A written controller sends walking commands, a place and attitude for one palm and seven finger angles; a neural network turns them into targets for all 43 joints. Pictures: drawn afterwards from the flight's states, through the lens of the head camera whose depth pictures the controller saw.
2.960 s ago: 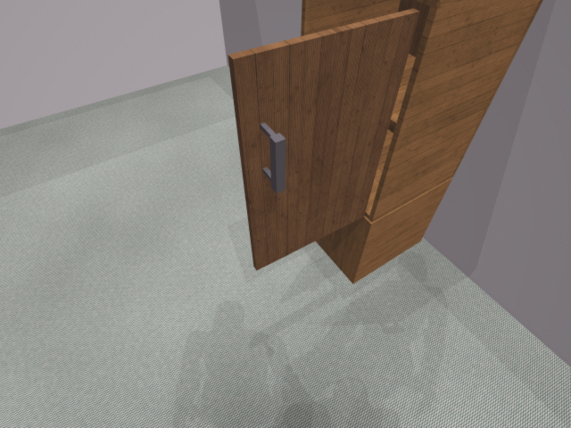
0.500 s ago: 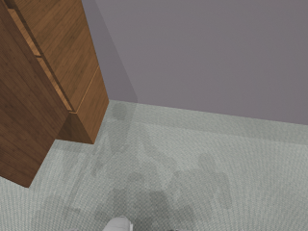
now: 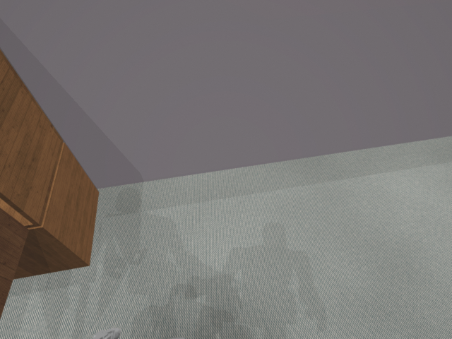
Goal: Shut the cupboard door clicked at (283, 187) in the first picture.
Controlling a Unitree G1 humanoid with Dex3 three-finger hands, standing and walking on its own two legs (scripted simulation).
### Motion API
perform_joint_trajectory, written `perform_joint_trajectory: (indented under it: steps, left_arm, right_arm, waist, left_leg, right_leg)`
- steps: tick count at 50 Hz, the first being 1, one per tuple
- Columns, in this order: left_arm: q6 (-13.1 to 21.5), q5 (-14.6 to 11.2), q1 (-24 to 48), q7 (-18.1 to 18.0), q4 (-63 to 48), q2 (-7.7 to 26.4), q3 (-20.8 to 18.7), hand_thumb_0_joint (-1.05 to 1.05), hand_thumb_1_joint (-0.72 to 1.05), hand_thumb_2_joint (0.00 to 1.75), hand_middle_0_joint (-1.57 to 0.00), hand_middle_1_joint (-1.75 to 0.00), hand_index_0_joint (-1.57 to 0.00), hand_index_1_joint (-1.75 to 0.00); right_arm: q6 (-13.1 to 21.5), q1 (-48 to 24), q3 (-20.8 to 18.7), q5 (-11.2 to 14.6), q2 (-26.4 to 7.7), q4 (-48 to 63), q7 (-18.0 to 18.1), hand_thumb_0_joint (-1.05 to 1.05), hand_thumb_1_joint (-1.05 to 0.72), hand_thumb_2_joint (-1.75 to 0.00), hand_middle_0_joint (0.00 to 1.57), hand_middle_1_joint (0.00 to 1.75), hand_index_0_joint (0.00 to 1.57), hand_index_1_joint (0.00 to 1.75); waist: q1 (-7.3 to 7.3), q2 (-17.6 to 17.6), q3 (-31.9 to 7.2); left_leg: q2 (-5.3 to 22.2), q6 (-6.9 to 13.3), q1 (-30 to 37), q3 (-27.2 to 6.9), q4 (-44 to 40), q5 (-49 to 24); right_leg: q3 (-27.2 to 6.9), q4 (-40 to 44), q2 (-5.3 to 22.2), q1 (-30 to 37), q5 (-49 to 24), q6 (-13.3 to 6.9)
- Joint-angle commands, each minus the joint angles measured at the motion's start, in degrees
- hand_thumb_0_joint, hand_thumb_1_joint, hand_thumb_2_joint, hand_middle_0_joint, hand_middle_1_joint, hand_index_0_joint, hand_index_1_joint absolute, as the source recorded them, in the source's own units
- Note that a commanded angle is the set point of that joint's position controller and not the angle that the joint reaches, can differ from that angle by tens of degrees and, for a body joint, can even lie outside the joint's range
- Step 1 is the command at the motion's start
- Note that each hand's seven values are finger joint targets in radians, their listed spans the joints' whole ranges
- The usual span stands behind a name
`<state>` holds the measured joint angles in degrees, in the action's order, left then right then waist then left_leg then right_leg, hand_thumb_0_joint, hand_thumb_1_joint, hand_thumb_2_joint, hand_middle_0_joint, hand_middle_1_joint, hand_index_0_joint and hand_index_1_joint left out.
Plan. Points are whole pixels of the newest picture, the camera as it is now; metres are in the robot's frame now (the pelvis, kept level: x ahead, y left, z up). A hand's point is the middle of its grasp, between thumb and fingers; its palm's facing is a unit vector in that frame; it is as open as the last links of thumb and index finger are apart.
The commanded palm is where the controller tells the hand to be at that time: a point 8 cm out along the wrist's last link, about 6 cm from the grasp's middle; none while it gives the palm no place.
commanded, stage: walk to a spot facing it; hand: left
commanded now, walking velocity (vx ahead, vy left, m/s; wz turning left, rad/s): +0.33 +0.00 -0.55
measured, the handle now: out of the picture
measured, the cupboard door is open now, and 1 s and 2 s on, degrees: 88 88 88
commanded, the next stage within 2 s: turn to face it in 0.94 s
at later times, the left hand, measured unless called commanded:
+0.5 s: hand (149, 261) +0.30 +0.20 -0.16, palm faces -0.24 -0.96 -0.16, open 7.4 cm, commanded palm none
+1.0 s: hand (231, 178) +0.53 +0.02 -0.15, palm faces -0.44 -0.87 -0.23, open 7.1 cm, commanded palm none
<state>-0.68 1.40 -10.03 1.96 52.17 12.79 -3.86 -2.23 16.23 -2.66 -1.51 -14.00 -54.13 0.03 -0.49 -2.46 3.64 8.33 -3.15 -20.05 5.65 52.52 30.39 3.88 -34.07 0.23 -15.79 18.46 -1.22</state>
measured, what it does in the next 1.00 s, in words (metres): walks ahead, turning right: left foot, then right foot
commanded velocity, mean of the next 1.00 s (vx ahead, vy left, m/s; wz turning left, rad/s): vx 0.33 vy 0.00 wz -0.37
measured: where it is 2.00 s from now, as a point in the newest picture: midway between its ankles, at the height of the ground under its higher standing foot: (286, 255)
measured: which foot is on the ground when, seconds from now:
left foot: up 0.00-0.28, down 0.30-0.76, up 0.78-1.00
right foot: down 0.00-0.30, up 0.32-0.76, down 0.78-1.00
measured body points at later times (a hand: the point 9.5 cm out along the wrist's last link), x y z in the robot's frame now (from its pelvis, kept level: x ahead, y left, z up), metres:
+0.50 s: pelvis +0.18 +0.02 +0.02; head +0.23 +0.04 +0.47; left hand +0.31 +0.25 -0.14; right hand +0.15 -0.21 -0.11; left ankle +0.19 +0.13 -0.72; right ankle +0.13 -0.11 -0.62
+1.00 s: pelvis +0.38 -0.12 +0.02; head +0.42 -0.14 +0.47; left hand +0.56 +0.07 -0.13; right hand +0.30 -0.35 -0.13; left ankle +0.48 +0.02 -0.65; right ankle +0.35 -0.17 -0.73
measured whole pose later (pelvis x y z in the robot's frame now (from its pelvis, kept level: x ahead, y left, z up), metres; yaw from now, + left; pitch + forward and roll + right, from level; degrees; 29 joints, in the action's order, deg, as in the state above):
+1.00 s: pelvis +0.38 -0.12 +0.02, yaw -28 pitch +1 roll +1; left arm 3.1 0.6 -11.4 -0.3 57.4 11.6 -4.1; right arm 1.0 13.1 -2.4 -1.6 -9.5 -56.6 -0.1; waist -2.0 0.9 4.4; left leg 8.5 -3.4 -32.0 2.4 59.4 15.7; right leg 4.0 -23.2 -3.3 -12.1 12.3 -5.7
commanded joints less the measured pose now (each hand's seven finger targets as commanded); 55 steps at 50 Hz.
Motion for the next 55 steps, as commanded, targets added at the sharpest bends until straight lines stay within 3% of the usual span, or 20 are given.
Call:
perform_joint_trajectory:
  steps: [1,4,10,13,15,16,17,19,23,32,35,36,37,38,39,40,42,45,50,55]
  left_arm:
    - [1.9,-0.1,-6.1,-2.2,-1.5,11.3,-3.0,0.00,0.90,0.90,-0.20,-0.30,-0.20,-0.30]
    - [3.2,0.0,-4.8,-1.7,-1.8,10.4,-2.7,0.00,0.90,0.90,-0.20,-0.30,-0.20,-0.30]
    - [3.4,0.1,-6.2,-1.1,0.2,11.4,-3.0,0.00,0.90,0.90,-0.20,-0.30,-0.20,-0.30]
    - [3.1,-0.2,-3.1,-1.0,-0.1,8.8,-2.6,0.00,0.90,0.90,-0.20,-0.30,-0.20,-0.30]
    - [3.0,-0.9,-5.7,-0.4,-2.1,3.2,-1.2,0.00,0.90,0.90,-0.20,-0.30,-0.20,-0.30]
    - [3.2,-0.3,-1.8,-0.3,-2.9,4.4,-1.4,0.00,0.90,0.90,-0.20,-0.30,-0.20,-0.30]
    - [3.4,0.0,-1.0,-0.1,-2.7,4.7,-1.4,0.00,0.90,0.90,-0.20,-0.30,-0.20,-0.30]
    - [2.8,0.6,0.2,0.7,-1.2,3.2,-1.7,0.00,0.90,0.90,-0.20,-0.30,-0.20,-0.30]
    - [1.1,0.4,-1.3,1.5,-0.8,0.6,-0.8,0.00,0.90,0.90,-0.20,-0.30,-0.20,-0.30]
    - [1.1,0.3,12.3,1.6,-4.6,0.2,0.0,0.00,0.90,0.90,-0.20,-0.30,-0.20,-0.30]
    - [1.6,0.2,7.5,1.2,-3.2,1.6,-0.5,0.00,0.90,0.90,-0.20,-0.30,-0.20,-0.30]
    - [2.1,0.3,0.8,0.9,-1.2,2.6,-0.9,0.00,0.90,0.90,-0.20,-0.30,-0.20,-0.30]
    - [2.9,0.6,-9.5,0.3,2.0,5.3,-1.8,0.00,0.90,0.90,-0.20,-0.30,-0.20,-0.30]
    - [3.4,0.9,-18.1,-0.6,4.0,12.5,-3.9,0.00,0.90,0.90,-0.20,-0.30,-0.20,-0.30]
    - [3.2,-0.8,-19.0,-1.3,4.7,16.2,-4.4,0.00,0.90,0.90,-0.20,-0.30,-0.20,-0.30]
    - [3.0,-1.4,-14.6,-1.9,3.9,15.1,-4.1,0.00,0.90,0.90,-0.20,-0.30,-0.20,-0.30]
    - [3.3,-1.3,-6.0,-2.4,1.9,9.0,-2.2,0.00,0.90,0.90,-0.20,-0.30,-0.20,-0.30]
    - [4.5,-0.6,-1.8,-2.2,1.3,5.6,-0.9,0.00,0.90,0.90,-0.20,-0.30,-0.20,-0.30]
    - [5.7,-0.7,-6.2,-1.9,4.2,3.9,-0.9,0.00,0.90,0.90,-0.20,-0.30,-0.20,-0.30]
    - [6.0,-0.7,-10.2,-2.5,7.4,3.4,0.5,0.00,0.90,0.90,-0.20,-0.30,-0.20,-0.30]
  right_arm:
    - [2.9,-10.6,-2.0,0.1,-6.0,8.8,-0.6,0.00,-0.90,-0.90,0.20,0.30,0.20,0.30]
    - [2.7,-8.5,-2.0,0.0,-3.7,7.5,-1.3,0.00,-0.90,-0.90,0.20,0.30,0.20,0.30]
    - [4.6,-9.2,-1.8,0.4,-2.8,7.9,-1.2,0.00,-0.90,-0.90,0.20,0.30,0.20,0.30]
    - [5.9,2.9,-2.4,0.3,-6.3,3.8,0.2,0.00,-0.90,-0.90,0.20,0.30,0.20,0.30]
    - [6.4,17.3,-4.2,-1.5,-16.3,1.0,1.5,0.00,-0.90,-0.90,0.20,0.30,0.20,0.30]
    - [5.8,14.8,-3.6,-1.2,-15.2,1.4,1.7,0.00,-0.90,-0.90,0.20,0.30,0.20,0.30]
    - [5.9,10.4,-2.8,-1.3,-12.2,3.1,1.3,0.00,-0.90,-0.90,0.20,0.30,0.20,0.30]
    - [6.5,5.1,-1.3,-0.9,-6.5,3.1,1.4,0.00,-0.90,-0.90,0.20,0.30,0.20,0.30]
    - [7.6,7.1,-0.8,-0.2,-4.6,0.8,1.8,0.00,-0.90,-0.90,0.20,0.30,0.20,0.30]
    - [6.4,12.8,-0.6,-0.9,-4.1,-3.2,1.0,0.00,-0.90,-0.90,0.20,0.30,0.20,0.30]
    - [6.1,12.6,-0.6,-0.8,-5.6,-4.1,1.3,0.00,-0.90,-0.90,0.20,0.30,0.20,0.30]
    - [6.0,11.2,-0.6,-0.6,-6.5,-3.9,1.3,0.00,-0.90,-0.90,0.20,0.30,0.20,0.30]
    - [6.0,9.0,-0.5,0.0,-6.3,-3.2,0.9,0.00,-0.90,-0.90,0.20,0.30,0.20,0.30]
    - [6.3,9.7,0.0,1.2,-3.1,-1.5,0.4,0.00,-0.90,-0.90,0.20,0.30,0.20,0.30]
    - [6.3,7.9,0.1,1.8,-1.4,0.3,0.6,0.00,-0.90,-0.90,0.20,0.30,0.20,0.30]
    - [6.0,4.4,-0.5,1.4,-2.9,0.3,0.6,0.00,-0.90,-0.90,0.20,0.30,0.20,0.30]
    - [5.4,1.5,-0.9,1.0,-1.3,-0.1,0.7,0.00,-0.90,-0.90,0.20,0.30,0.20,0.30]
    - [3.3,7.2,-0.4,0.0,1.2,-3.0,0.3,0.00,-0.90,-0.90,0.20,0.30,0.20,0.30]
    - [3.3,2.1,-0.5,0.0,2.0,-1.9,-0.4,0.00,-0.90,-0.90,0.20,0.30,0.20,0.30]
    - [4.1,-7.2,0.2,0.8,2.0,0.0,-0.6,0.00,-0.90,-0.90,0.20,0.30,0.20,0.30]
  waist:
    - [3.54,14.6,1.5]
    - [1.26,10.3,1.0]
    - [1.59,11.1,-0.6]
    - [-4.63,3.1,-4.3]
    - [-8.39,-21.3,-14.0]
    - [-7.61,-11.4,-8.9]
    - [-5.25,-6.0,-4.7]
    - [-1.83,-6.4,2.0]
    - [-0.07,-6.7,-2.8]
    - [-2.88,-4.9,3.7]
    - [0.15,-4.1,0.3]
    - [3.48,-3.9,-3.3]
    - [8.31,-0.6,-8.5]
    - [11.58,12.3,-16.7]
    - [9.76,19.6,-19.1]
    - [8.25,12.2,-11.6]
    - [3.25,6.5,-4.2]
    - [-2.11,8.0,-3.0]
    - [-1.01,7.1,-3.7]
    - [0.86,8.3,-2.5]
  left_leg:
    - [-0.5,-0.7,-22.7,-5.4,11.7,-5.9]
    - [-2.1,-1.2,-14.6,-3.2,4.1,-12.1]
    - [-5.9,-0.6,-4.3,-1.2,-13.8,-14.3]
    - [-5.7,0.3,18.1,-2.0,-25.4,-16.6]
    - [20.4,10.0,33.0,-38.0,-38.9,0.2]
    - [22.0,12.8,27.3,-39.5,-40.8,1.3]
    - [20.3,13.0,20.7,-34.9,-40.8,0.0]
    - [14.3,9.2,11.5,-21.1,-41.6,-9.7]
    - [9.7,7.8,17.5,-4.1,-39.3,-31.2]
    - [11.6,8.3,17.2,3.9,-40.7,-33.6]
    - [11.8,7.5,20.2,6.7,-31.4,-54.5]
    - [10.6,6.4,19.2,8.1,-22.8,-60.2]
    - [7.9,4.3,11.6,10.0,-9.9,-58.8]
    - [0.0,1.6,-5.8,11.3,10.3,-27.6]
    - [-6.1,0.5,-17.3,3.7,26.6,4.4]
    - [-2.6,1.5,-21.4,-3.9,29.2,-0.4]
    - [1.3,0.6,-17.1,-4.9,23.8,-8.6]
    - [1.0,0.0,-8.1,-3.4,12.5,-12.5]
    - [-0.6,-0.4,-11.3,-2.3,1.2,-19.1]
    - [-3.1,0.8,-12.0,-1.5,-9.7,-19.0]
  right_leg:
    - [-26.4,22.7,16.5,10.9,8.1,-10.7]
    - [-19.3,22.5,13.1,5.3,-0.4,-9.8]
    - [-19.1,19.1,11.6,5.7,-2.9,-9.2]
    - [-15.3,6.6,6.3,-4.6,-4.2,-5.7]
    - [-4.2,-30.1,-5.2,-22.3,17.4,-0.5]
    - [-8.8,-37.6,-0.4,-25.4,13.6,-1.5]
    - [-7.7,-41.1,2.2,-26.5,9.1,-1.4]
    - [-6.9,-41.5,4.9,-25.1,-0.2,-0.4]
    - [-3.7,-33.8,4.9,-24.6,-5.5,1.2]
    - [2.4,-7.6,3.8,-17.8,-8.7,-0.7]
    - [4.8,-3.8,0.6,-8.5,-4.6,-3.4]
    - [5.6,-1.0,-1.1,0.3,-5.1,-4.4]
    - [4.0,1.8,-1.1,16.1,-7.4,-6.2]
    - [-17.8,6.2,14.2,33.4,-6.3,-11.3]
    - [-38.1,15.1,24.6,36.0,-14.0,-15.1]
    - [-33.9,17.0,23.6,30.1,-13.2,-14.7]
    - [-22.8,18.2,18.9,12.9,-17.3,-12.0]
    - [-10.7,21.0,13.2,0.9,-19.1,-9.1]
    - [-10.4,21.7,11.1,6.4,-21.1,-9.7]
    - [-7.8,17.7,12.9,15.3,-42.5,-8.2]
